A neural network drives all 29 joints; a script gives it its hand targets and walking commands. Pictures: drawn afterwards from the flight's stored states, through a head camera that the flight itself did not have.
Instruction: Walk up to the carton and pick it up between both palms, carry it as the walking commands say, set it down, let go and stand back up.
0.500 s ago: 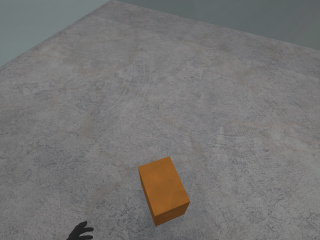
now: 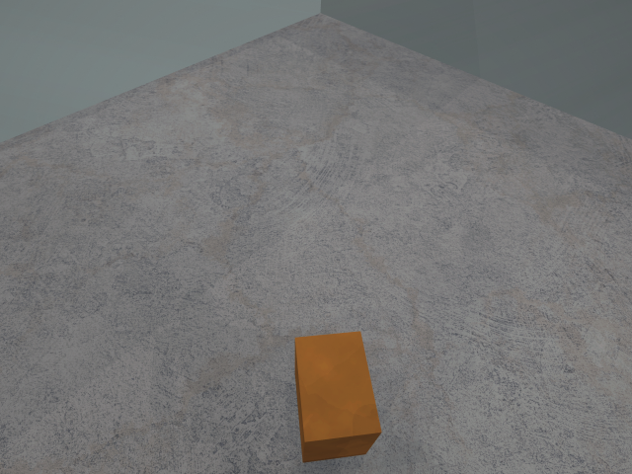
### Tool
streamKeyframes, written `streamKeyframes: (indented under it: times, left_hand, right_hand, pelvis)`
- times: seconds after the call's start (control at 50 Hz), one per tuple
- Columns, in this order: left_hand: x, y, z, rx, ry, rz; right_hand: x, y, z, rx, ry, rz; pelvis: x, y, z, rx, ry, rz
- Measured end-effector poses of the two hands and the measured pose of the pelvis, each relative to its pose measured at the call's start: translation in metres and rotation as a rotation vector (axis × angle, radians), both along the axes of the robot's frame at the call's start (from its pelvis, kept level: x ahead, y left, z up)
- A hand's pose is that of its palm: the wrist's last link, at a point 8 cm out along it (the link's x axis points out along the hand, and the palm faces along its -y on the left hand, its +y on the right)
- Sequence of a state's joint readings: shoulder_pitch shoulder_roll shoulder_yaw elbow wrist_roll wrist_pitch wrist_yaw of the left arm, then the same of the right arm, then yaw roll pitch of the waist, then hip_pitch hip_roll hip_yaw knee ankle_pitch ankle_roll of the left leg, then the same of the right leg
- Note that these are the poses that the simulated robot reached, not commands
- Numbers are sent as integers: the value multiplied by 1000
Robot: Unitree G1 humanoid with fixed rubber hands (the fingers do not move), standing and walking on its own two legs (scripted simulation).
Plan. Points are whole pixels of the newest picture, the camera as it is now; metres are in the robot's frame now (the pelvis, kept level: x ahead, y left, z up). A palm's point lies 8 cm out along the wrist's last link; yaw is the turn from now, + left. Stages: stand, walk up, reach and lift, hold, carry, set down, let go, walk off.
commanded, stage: walk up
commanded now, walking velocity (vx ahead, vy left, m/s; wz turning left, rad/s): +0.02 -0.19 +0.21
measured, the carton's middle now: (331, 397) +0.42 -0.05 -0.63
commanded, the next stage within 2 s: stand in 1.14 s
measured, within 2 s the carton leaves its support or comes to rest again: neither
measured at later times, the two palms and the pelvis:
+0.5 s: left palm out of the picture +0.05 +0.25 -0.12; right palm out of the picture +0.05 -0.25 -0.13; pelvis -0.01 +0.00 +0.01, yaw +4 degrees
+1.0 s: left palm out of the picture +0.02 +0.23 -0.12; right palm out of the picture +0.05 -0.26 -0.12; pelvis -0.02 -0.01 +0.01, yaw +6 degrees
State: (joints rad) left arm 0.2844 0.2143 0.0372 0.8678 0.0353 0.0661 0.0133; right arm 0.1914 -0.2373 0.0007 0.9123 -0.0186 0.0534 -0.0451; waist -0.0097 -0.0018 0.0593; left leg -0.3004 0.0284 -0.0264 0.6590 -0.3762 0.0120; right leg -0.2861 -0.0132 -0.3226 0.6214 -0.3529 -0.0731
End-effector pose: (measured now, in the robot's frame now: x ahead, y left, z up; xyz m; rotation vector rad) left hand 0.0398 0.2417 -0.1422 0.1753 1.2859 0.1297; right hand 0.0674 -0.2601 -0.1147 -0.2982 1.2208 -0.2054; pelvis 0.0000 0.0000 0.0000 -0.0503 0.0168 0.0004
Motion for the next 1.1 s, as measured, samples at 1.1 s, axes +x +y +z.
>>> streamKeyframes:
  times: [1.1]
  left_hand:
    - [-21,-12,29,50,-82,80]
  right_hand:
    - [-19,1,-9,102,44,89]
  pelvis:
    - [-19,-19,12,57,-4,98]
